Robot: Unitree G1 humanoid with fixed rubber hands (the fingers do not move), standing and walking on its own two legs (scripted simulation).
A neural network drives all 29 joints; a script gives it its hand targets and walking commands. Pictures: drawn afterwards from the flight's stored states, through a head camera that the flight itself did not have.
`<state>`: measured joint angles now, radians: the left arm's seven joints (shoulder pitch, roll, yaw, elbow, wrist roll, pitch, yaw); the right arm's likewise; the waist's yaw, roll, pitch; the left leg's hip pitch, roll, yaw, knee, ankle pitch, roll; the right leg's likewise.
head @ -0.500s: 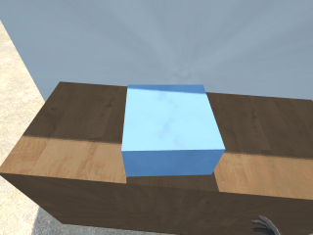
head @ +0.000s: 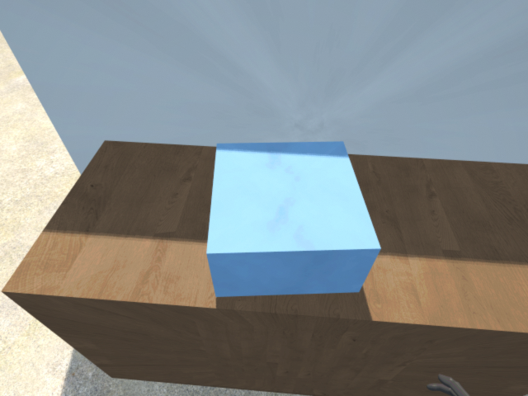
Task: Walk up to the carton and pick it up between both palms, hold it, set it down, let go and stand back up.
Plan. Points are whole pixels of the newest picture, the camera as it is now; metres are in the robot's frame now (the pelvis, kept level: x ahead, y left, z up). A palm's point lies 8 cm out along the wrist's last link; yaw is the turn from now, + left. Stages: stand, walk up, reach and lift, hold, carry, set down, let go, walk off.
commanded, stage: stand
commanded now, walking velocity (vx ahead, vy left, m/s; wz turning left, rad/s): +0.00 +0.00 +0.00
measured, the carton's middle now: (284, 213) +0.49 -0.01 -0.04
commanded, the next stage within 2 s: none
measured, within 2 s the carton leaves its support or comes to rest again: neither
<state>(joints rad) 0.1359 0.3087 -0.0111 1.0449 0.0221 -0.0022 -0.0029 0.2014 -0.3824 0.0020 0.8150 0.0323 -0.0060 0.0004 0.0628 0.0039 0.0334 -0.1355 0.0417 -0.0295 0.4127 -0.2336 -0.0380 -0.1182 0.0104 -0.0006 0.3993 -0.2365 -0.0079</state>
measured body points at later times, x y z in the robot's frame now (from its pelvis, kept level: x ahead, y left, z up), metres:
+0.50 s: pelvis -0.01 +0.00 +0.00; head -0.01 +0.00 +0.45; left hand +0.06 +0.29 -0.13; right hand +0.13 -0.30 -0.10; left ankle +0.00 +0.15 -0.74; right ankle -0.01 -0.12 -0.74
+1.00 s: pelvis -0.01 +0.00 +0.00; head -0.02 +0.00 +0.45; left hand +0.06 +0.29 -0.13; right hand +0.12 -0.29 -0.11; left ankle +0.00 +0.15 -0.74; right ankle -0.01 -0.12 -0.74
